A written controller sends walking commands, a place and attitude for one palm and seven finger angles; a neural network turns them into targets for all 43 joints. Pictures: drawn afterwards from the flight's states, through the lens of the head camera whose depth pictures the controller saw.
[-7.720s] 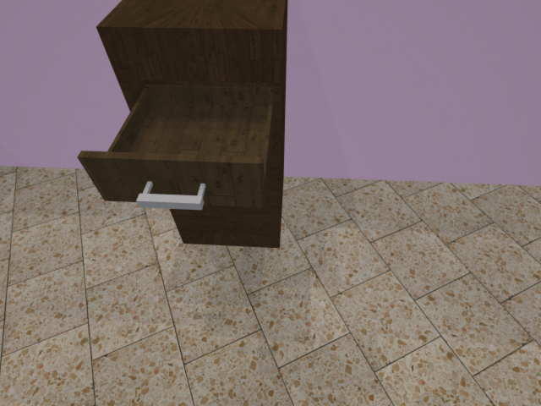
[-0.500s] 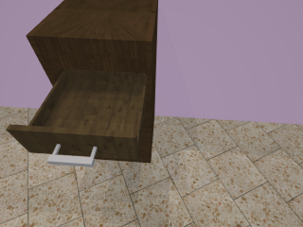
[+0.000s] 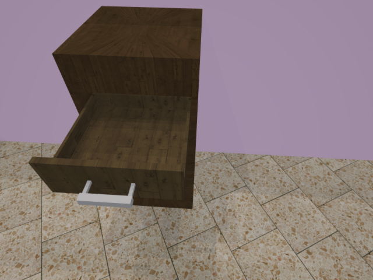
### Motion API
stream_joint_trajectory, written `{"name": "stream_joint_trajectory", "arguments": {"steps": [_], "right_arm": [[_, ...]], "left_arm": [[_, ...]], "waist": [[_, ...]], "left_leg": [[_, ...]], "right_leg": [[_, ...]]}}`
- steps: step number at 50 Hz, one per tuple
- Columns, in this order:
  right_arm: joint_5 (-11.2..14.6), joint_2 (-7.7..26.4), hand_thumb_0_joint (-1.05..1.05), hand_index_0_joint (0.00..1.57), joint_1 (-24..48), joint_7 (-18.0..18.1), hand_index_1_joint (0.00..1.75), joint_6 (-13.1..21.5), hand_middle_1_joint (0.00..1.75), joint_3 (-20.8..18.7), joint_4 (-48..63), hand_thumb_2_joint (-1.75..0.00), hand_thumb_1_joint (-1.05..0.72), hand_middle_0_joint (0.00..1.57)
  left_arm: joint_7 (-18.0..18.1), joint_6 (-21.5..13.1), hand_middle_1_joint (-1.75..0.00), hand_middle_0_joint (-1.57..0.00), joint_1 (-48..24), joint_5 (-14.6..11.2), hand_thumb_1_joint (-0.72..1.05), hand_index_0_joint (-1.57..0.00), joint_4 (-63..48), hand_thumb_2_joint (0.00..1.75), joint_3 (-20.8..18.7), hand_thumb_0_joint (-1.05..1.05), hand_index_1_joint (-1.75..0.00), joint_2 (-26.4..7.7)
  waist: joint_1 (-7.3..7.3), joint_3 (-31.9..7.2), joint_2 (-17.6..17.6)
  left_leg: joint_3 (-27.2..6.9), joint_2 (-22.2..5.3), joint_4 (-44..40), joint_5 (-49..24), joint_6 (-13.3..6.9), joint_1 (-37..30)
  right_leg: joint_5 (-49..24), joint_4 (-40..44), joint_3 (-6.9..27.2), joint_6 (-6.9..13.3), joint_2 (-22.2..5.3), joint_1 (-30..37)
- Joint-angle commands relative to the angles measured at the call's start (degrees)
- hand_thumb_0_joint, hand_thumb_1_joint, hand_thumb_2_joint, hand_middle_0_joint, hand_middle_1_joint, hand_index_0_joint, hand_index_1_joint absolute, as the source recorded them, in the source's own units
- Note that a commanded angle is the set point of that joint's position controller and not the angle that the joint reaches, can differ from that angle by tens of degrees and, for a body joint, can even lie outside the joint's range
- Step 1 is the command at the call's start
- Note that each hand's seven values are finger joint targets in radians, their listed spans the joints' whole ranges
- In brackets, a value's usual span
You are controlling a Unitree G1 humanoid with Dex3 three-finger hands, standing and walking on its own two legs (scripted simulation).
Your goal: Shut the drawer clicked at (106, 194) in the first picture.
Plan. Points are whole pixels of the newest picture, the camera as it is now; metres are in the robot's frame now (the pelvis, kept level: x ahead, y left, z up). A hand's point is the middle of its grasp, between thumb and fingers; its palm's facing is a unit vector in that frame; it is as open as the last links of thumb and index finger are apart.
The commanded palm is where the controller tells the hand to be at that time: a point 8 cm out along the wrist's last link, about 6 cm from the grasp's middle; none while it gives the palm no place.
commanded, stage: look again from close up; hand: left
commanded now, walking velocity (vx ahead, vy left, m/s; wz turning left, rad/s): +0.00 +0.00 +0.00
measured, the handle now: (108, 193) +0.33 +0.23 -0.04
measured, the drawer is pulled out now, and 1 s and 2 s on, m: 0.30 0.30 0.30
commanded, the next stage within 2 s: raise the hand and make a fist in 0.02 s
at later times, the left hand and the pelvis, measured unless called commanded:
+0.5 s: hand (131, 259) +0.17 +0.12 -0.01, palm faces -0.04 -1.00 +0.04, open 6.2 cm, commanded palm +0.10 +0.22 -0.04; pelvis +0.00 -0.02 -0.05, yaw +2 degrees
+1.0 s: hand (102, 256) +0.17 +0.18 +0.00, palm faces +0.04 -1.00 -0.07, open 3.7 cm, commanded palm +0.10 +0.23 +0.00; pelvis +0.01 -0.04 -0.06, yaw +3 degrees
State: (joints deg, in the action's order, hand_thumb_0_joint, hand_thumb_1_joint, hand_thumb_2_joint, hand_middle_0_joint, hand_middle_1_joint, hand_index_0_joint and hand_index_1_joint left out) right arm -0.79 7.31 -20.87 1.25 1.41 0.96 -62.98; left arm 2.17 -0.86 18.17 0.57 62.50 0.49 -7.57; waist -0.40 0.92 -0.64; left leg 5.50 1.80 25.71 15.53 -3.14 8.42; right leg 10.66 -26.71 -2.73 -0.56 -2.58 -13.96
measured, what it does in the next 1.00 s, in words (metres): lowers itself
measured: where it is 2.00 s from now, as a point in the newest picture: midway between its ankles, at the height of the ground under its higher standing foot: outside the picture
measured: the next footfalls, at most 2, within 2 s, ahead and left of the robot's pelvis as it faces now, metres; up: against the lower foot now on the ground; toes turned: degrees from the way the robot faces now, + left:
none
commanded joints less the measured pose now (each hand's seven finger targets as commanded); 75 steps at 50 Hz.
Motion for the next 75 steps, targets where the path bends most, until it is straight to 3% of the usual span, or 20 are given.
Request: {"name": "stream_joint_trajectory", "arguments": {"steps": [1, 5, 6, 7, 8, 9, 10, 11, 15, 18, 21, 24, 30, 33, 37, 44, 49, 54, 62, 75], "right_arm": [[0.04, 5.28, 0.0, 0.2, -3.31, 0.48, 0.3, 0.75, 0.3, -0.83, 1.07, -0.9, -0.9, 0.2], [0.08, 5.29, 0.0, 0.2, -3.18, 0.52, 0.3, 0.71, 0.3, -0.77, 0.49, -0.9, -0.9, 0.2], [0.74, 8.0, 0.0, 0.2, 4.26, 0.05, 0.3, 0.92, 0.3, -1.16, 4.9, -0.9, -0.9, 0.2], [3.21, 17.78, 0.0, 0.2, 4.4, 2.7, 0.3, 9.34, 0.3, -1.96, 26.43, -0.9, -0.9, 0.2], [3.5, 12.98, 0.0, 0.2, 10.18, 4.19, 0.3, 15.3, 0.3, 0.19, 22.59, -0.9, -0.9, 0.2], [3.58, 13.84, 0.0, 0.2, 9.03, 3.72, 0.3, 18.16, 0.3, -0.83, 19.97, -0.9, -0.9, 0.2], [4.14, 10.69, 0.0, 0.2, 6.77, 2.62, 0.3, 18.59, 0.3, -0.8, 18.55, -0.9, -0.9, 0.2], [4.64, 11.99, 0.0, 0.2, 6.79, 2.47, 0.3, 19.78, 0.3, -0.52, 22.36, -0.9, -0.9, 0.2], [2.23, 14.16, 0.0, 0.2, 7.97, 2.13, 0.3, 22.99, 0.3, -2.8, 27.85, -0.9, -0.9, 0.2], [2.06, 13.29, 0.0, 0.2, 11.1, -0.7, 0.3, 21.88, 0.3, -5.12, 33.58, -0.9, -0.9, 0.2], [1.25, 14.82, 0.0, 0.2, 15.24, -3.58, 0.3, 18.8, 0.3, -6.65, 39.04, -0.9, -0.9, 0.2], [1.7, 13.29, 0.0, 0.2, 16.79, -3.89, 0.3, 15.09, 0.3, -6.97, 42.92, -0.9, -0.9, 0.2], [1.31, 10.74, 0.0, 0.2, 11.61, -1.4, 0.3, 14.48, 0.3, -6.38, 44.47, -0.9, -0.9, 0.2], [1.74, 11.6, 0.0, 0.2, 11.02, -0.64, 0.3, 17.06, 0.3, -5.28, 41.46, -0.9, -0.9, 0.2], [3.23, 13.58, 0.0, 0.2, 11.13, 0.54, 0.3, 19.23, 0.3, -4.8, 40.01, -0.9, -0.9, 0.2], [5.12, 11.05, 0.0, 0.2, 16.97, 2.78, 0.3, 15.45, 0.3, -4.51, 43.35, -0.9, -0.9, 0.2], [4.43, 8.82, 0.0, 0.2, 15.54, 1.64, 0.3, 16.41, 0.3, -5.0, 41.16, -0.9, -0.9, 0.2], [4.83, 11.52, 0.0, 0.2, 14.23, 1.37, 0.3, 19.13, 0.3, -5.06, 41.32, -0.9, -0.9, 0.2], [4.16, 12.63, 0.0, 0.2, 11.39, 1.86, 0.3, 21.69, 0.3, -4.67, 41.31, -0.9, -0.9, 0.2], [4.37, 11.73, 0.0, 0.2, 13.61, 0.87, 0.3, 18.95, 0.3, -2.31, 44.97, -0.9, -0.9, 0.2]], "left_arm": [[0.24, -0.57, -0.3, -0.2, 4.51, -0.03, 0.9, -0.2, -1.13, 0.9, -0.68, 0.0, -0.3, -3.0], [0.28, -0.55, -0.3, -0.2, 4.86, -0.02, 0.9, -0.2, -0.86, 0.9, -0.65, 0.0, -0.3, -2.75], [2.43, -0.59, -0.3, -0.2, 7.24, 0.69, 0.9, -0.2, 1.26, 0.9, -0.39, 0.0, -0.3, -6.63], [1.27, -13.2, -0.32, -0.22, -37.34, -11.53, 0.9, -0.22, -88.81, 0.9, -6.44, 0.0, -0.32, -19.06], [3.74, -9.27, -0.34, -0.24, -15.31, -6.94, 0.9, -0.24, -74.51, 0.9, -5.17, 0.0, -0.34, -14.5], [6.41, -6.2, -0.37, -0.26, -11.32, -7.2, 0.9, -0.26, -69.77, 0.9, -1.49, 0.0, -0.37, -10.66], [6.9, -0.06, -0.39, -0.28, 4.87, -6.97, 0.9, -0.28, -57.6, 0.9, 4.63, 0.0, -0.39, 0.94], [5.84, -0.1, -0.41, -0.3, 0.67, -9.63, 0.9, -0.3, -67.94, 0.9, 7.11, 0.0, -0.41, 2.81], [2.52, -8.92, -0.5, -0.38, 6.01, -8.14, 0.9, -0.38, -66.09, 0.9, 3.26, 0.0, -0.5, -0.05], [-6.38, -18.83, -0.56, -0.44, 27.22, -11.5, 0.9, -0.44, -58.81, 0.9, 0.08, 0.0, -0.56, 2.71], [-16.27, -29.48, -0.62, -0.5, 27.17, -12.96, 0.9, -0.5, -60.61, 0.9, -9.28, 0.0, -0.62, -6.31], [-17.95, -30.6, -0.69, -0.56, 28.65, -10.35, 0.9, -0.56, -66.02, 0.9, -14.23, 0.0, -0.69, -11.64], [-15.41, -36.39, -0.82, -0.68, 15.51, -16.28, 0.9, -0.68, -90.97, 0.9, -15.39, 0.0, -0.82, -11.59], [-19.42, -39.15, -0.88, -0.74, 10.73, -17.2, 0.9, -0.74, -89.74, 0.9, -10.55, 0.0, -0.88, -9.51], [-26.86, -33.46, -0.97, -0.82, 10.81, -17.34, 0.9, -0.82, -80.51, 0.9, -7.35, 0.0, -0.97, -9.32], [-26.73, -16.47, -1.12, -0.96, 20.88, -23.14, 0.9, -0.96, -79.74, 0.9, -26.45, 0.0, -1.12, -19.31], [-20.67, -22.15, -1.23, -1.06, 28.16, -23.47, 0.9, -1.06, -83.6, 0.9, -25.6, 0.0, -1.23, -14.24], [-25.79, -25.69, -1.34, -1.16, 24.59, -21.66, 0.9, -1.16, -79.33, 0.9, -16.52, 0.0, -1.34, -11.18], [-23.85, -28.78, -1.51, -1.32, 18.69, -21.55, 0.9, -1.32, -90.34, 0.9, -18.71, 0.0, -1.51, -15.4], [-19.2, -12.88, -1.6, -1.4, 21.78, -16.37, 0.9, -1.4, -94.96, 0.9, -12.84, 0.0, -1.6, -12.87]], "waist": [[0.43, 4.89, 0.44], [0.28, 4.43, 0.66], [2.95, 7.36, 6.06], [-6.12, -21.94, -6.3], [-0.72, -17.63, -11.81], [-1.58, -12.63, -14.23], [-1.66, -4.48, -8.76], [-1.68, -0.55, -8.48], [-3.23, 1.68, 14.08], [2.4, -0.43, 22.08], [3.63, -3.77, 7.12], [5.7, -7.18, -3.98], [2.12, -22.23, -9.22], [-2.94, -17.92, -5.57], [-5.27, -14.66, 1.9], [4.02, -24.76, 3.03], [4.32, -19.84, 3.31], [-0.69, -10.34, 3.39], [0.98, -16.23, -4.49], [2.22, -10.95, -2.36]], "left_leg": [[-8.71, -8.18, -9.66, -1.03, 0.58, 8.48], [-8.64, -8.14, -9.79, -1.48, 0.61, 7.34], [-5.24, -9.63, 0.28, -8.96, 1.84, 10.25], [-7.74, -3.0, -4.95, -6.42, 3.47, -3.12], [-7.41, -4.94, -8.3, -4.43, 4.18, -1.56], [-8.42, -5.13, -9.56, 1.56, 6.1, 3.07], [-10.04, -4.91, -10.17, 7.18, 5.88, 7.97], [-10.6, -4.13, -8.38, 9.91, 4.64, 11.03], [-10.29, -2.16, 2.69, 9.59, 2.59, 17.5], [-6.87, -1.65, 10.36, 6.83, 3.62, 26.42], [-3.85, 0.32, 16.23, 2.22, 5.48, 29.01], [-2.67, 0.91, 20.27, 1.53, 4.33, 32.52], [-5.93, -0.87, 29.19, -5.71, 2.53, 30.36], [-7.51, -1.62, 32.93, -1.72, 1.66, 32.9], [-8.06, -1.85, 34.65, 4.86, 0.77, 38.08], [-7.43, -0.9, 29.59, -0.53, 2.04, 36.45], [-7.6, -1.58, 25.92, -5.6, 2.76, 34.5], [-7.66, -1.16, 25.8, 0.58, 2.1, 34.81], [-8.49, -1.9, 22.67, 1.06, 1.71, 26.76], [-10.04, -2.97, 16.05, -4.19, 3.59, 22.7]], "right_leg": [[-3.43, 2.46, 3.98, 2.54, -3.27, 3.57], [-3.81, 2.47, 4.03, 2.48, -3.29, 3.47], [-13.98, 1.66, 4.99, 1.84, -5.41, 0.48], [-4.21, -1.66, 1.33, 1.35, 1.09, 5.39], [4.48, -5.8, -0.28, 3.28, 2.4, 1.93], [7.46, -7.23, -1.59, 2.8, 2.35, -2.42], [7.44, -6.8, -2.52, 2.49, 2.33, -6.54], [6.65, -5.28, -2.37, 2.08, 1.83, -5.75], [15.08, -3.43, -2.18, 1.54, 2.23, -13.09], [18.22, -9.73, -3.32, 1.84, 2.73, -16.38], [9.52, -16.45, -2.25, 3.78, 2.3, -14.87], [4.99, -22.6, -0.99, 4.33, 2.35, -16.56], [-1.4, -27.28, 2.55, 3.46, 3.22, -20.08], [2.45, -25.46, 3.77, 2.42, 2.94, -25.39], [11.66, -21.62, 5.35, 1.57, 2.51, -25.95], [5.11, -18.4, 9.11, -0.05, -0.98, -6.71], [-6.77, -21.09, 4.52, 0.59, 0.73, -8.1], [5.74, -16.75, 5.64, 0.05, 0.69, -17.48], [12.48, -18.63, 0.87, 2.45, 2.57, -18.2], [4.85, -18.19, -3.81, 2.25, 3.36, -15.0]]}}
